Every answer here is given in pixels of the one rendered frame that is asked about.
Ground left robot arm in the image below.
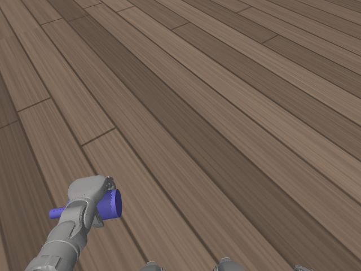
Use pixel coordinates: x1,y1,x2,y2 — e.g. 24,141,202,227
25,197,96,271

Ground left robot hand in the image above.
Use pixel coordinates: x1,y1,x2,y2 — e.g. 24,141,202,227
67,175,116,228

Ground bottle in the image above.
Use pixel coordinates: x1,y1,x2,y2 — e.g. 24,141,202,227
49,189,122,220

